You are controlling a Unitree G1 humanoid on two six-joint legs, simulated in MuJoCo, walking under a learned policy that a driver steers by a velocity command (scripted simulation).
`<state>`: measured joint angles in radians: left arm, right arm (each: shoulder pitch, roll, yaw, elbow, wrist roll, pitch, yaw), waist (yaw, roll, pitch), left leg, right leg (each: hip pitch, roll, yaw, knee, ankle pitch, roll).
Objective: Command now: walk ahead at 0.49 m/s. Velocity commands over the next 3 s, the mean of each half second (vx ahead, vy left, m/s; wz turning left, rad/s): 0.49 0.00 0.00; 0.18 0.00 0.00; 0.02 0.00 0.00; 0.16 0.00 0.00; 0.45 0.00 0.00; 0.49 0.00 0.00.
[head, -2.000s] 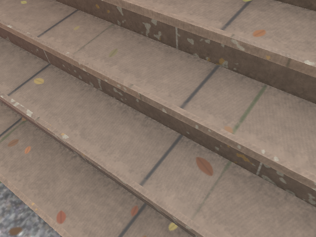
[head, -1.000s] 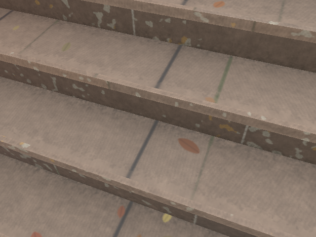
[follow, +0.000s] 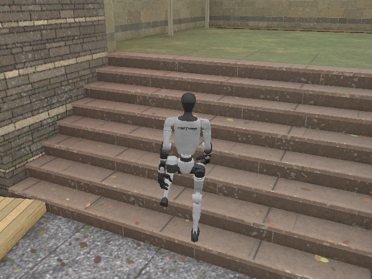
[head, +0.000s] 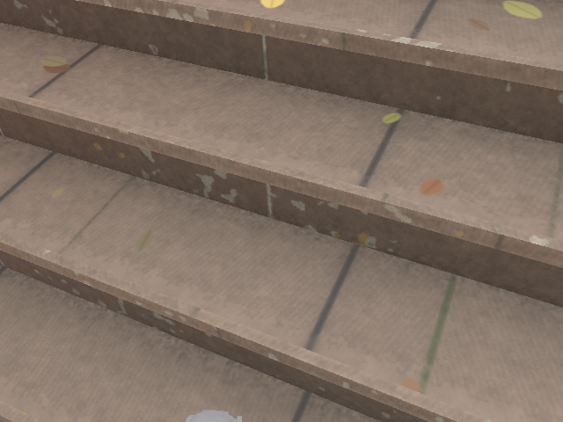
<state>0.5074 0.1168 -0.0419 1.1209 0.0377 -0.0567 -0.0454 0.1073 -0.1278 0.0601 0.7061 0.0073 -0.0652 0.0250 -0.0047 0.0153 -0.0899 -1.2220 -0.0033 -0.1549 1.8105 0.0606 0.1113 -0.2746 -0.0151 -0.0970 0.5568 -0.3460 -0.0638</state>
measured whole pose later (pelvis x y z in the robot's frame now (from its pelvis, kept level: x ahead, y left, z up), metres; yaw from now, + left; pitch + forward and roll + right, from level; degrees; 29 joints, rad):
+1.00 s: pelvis +0.51 +0.07 +0.27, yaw +0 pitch +1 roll -1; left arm 0.11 0.13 -0.02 0.94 0.03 -0.01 0.02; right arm 0.40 -0.13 0.00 1.03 -0.01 0.02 -0.02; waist 0.01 0.02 -0.04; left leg -0.44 -0.03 -0.09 1.27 -0.20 0.05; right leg -0.67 0.01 -0.14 1.10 -0.46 -0.09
